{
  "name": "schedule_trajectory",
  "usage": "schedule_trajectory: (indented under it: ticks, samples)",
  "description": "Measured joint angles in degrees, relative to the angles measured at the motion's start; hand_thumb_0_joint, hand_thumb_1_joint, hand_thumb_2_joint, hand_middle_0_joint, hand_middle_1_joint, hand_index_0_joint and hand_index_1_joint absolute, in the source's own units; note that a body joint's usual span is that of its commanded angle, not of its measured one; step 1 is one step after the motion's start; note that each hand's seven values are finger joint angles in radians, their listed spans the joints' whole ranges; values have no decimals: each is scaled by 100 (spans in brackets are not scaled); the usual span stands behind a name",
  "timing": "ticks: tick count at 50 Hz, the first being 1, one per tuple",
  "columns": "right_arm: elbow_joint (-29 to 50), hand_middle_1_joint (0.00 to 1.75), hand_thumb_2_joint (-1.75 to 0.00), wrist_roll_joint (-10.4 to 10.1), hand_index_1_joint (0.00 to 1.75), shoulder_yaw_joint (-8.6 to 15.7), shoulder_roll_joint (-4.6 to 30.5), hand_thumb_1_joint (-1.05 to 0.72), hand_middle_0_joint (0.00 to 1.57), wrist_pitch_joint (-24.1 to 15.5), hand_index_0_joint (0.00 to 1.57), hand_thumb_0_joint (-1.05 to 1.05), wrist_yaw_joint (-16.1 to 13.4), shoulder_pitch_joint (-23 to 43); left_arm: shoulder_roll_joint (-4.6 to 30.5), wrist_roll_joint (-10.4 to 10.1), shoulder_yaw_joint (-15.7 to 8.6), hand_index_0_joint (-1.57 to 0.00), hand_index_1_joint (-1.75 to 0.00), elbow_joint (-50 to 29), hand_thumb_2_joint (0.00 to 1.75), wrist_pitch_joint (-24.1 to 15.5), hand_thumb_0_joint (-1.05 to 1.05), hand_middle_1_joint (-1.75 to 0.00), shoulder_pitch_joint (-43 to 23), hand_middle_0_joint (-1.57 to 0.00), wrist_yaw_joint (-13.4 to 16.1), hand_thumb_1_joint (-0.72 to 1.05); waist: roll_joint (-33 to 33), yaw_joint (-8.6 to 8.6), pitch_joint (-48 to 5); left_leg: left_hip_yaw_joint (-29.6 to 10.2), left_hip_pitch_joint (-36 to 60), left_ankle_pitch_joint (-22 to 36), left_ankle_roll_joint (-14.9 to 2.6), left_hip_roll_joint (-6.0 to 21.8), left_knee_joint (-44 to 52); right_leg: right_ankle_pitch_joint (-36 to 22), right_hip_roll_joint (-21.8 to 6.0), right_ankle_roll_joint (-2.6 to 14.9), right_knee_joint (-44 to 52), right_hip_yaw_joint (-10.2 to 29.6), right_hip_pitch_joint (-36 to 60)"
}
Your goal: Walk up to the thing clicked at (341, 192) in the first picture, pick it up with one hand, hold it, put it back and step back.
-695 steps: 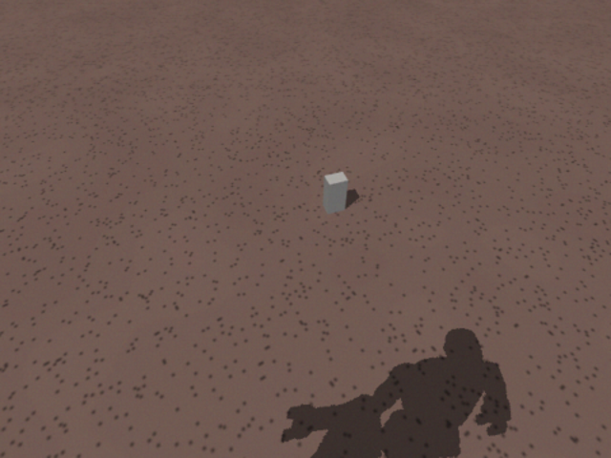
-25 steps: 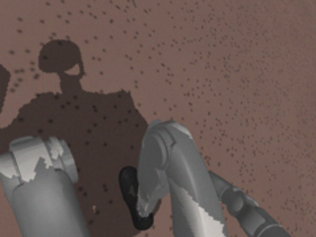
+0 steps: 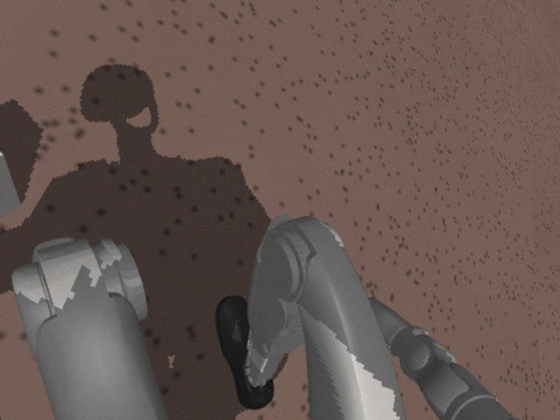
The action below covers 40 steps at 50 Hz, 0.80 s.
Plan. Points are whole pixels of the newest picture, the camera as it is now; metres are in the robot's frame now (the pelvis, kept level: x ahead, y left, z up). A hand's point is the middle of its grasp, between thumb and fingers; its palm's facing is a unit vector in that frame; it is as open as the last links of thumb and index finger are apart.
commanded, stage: settle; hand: left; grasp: from the side
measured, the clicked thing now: out of the picture +0.41 +0.31 -0.19
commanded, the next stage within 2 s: lift in 1.46 s
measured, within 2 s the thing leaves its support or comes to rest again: leaves its support in 0.02 s
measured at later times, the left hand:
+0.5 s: hand out of the picture +0.36 +0.33 -0.04, palm faces +0.43 -0.90 -0.03, open 10.2 cm
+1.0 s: hand out of the picture +0.37 +0.33 +0.03, palm faces +0.42 -0.91 -0.04, open 10.3 cm
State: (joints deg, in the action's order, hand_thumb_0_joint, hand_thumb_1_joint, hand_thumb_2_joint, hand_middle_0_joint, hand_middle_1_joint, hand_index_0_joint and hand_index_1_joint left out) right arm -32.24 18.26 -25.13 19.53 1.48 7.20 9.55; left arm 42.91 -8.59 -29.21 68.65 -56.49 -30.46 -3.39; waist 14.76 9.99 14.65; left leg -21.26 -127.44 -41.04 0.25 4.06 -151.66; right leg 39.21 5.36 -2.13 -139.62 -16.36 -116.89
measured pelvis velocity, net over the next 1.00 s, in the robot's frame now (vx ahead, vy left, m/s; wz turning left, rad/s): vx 0.02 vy -0.02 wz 0.15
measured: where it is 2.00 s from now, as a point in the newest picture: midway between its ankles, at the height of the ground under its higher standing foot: (183, 397)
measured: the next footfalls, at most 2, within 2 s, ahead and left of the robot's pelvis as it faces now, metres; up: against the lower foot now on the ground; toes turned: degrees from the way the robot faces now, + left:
none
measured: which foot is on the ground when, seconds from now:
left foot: down 0.00-1.00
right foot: down 0.00-1.00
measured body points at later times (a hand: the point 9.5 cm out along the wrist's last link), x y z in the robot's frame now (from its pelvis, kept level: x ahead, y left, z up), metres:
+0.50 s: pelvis +0.00 -0.01 +0.03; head +0.17 +0.13 +0.42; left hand +0.33 +0.38 -0.04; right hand +0.20 -0.24 -0.06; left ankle +0.08 +0.13 -0.25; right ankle +0.12 -0.11 -0.25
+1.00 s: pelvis +0.02 -0.02 +0.06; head +0.21 +0.08 +0.46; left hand +0.34 +0.37 +0.03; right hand +0.23 -0.24 -0.06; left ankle +0.08 +0.13 -0.25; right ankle +0.12 -0.11 -0.25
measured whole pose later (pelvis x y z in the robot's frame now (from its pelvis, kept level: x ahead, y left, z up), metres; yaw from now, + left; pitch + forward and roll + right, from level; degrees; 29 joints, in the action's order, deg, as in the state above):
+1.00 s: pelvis +0.02 -0.02 +0.06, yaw +9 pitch +30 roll -7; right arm -38.4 5.1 -4.2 16.6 2.1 3.8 -0.5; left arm 25.0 -11.9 -26.4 44.4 -35.9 -27.1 -12.0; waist 1.6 4.2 -3.5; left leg -8.2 -126.4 -39.6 0.7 4.4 -135.2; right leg 42.1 1.8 1.1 -132.4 -7.2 -120.7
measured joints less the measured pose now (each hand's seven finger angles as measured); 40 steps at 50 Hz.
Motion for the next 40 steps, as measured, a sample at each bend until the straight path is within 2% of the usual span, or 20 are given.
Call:
schedule_trajectory:
  ticks: [5,11,15,23,32,40]
  samples:
    - [-22,30,-90,-54,30,222,-47,-91,20,66,20,0,1,-110,-323,120,-57,-66,-97,-729,96,310,0,-95,266,-69,107,-29,-85,-64,-119,64,8,26,10,-7,91,9,-33,32,41,35,-2]
    - [-115,30,-90,-210,30,520,-90,-91,20,137,20,0,2,-326,-558,200,35,-66,-97,-1378,98,665,0,-95,439,-69,198,-30,-322,-158,-394,236,-36,120,-10,-5,286,-9,-92,71,128,141,-66]
    - [-190,30,-90,-366,30,756,-101,-91,20,143,20,0,7,-482,-648,113,178,-66,-97,-1617,99,902,0,-95,489,-70,135,-31,-552,-214,-633,386,-102,203,-45,2,419,-34,-134,83,174,242,-155]
    - [-389,30,-89,-788,30,1189,-158,-91,20,176,20,0,-36,-845,-1072,-157,424,-66,-97,-1880,100,1366,1,-95,552,-70,-205,-32,-926,-359,-1164,686,-177,287,-87,25,712,-24,-210,124,276,454,-321]
    - [-404,30,-89,-1078,30,1528,-290,-90,20,166,20,0,-168,-1016,-1481,-161,427,-66,-97,-2175,101,1691,0,-95,699,-70,-421,-32,-1048,-414,-1477,957,-121,259,-21,35,1091,77,-285,229,438,651,-414]
    - [-522,30,-89,-1212,30,1813,-299,-90,20,93,20,0,-301,-1000,-1667,-310,321,-67,-97,-2449,102,1827,0,-96,614,-70,-601,-33,-1176,-501,-1685,1160,-18,167,32,27,1373,237,-341,300,555,805,-418]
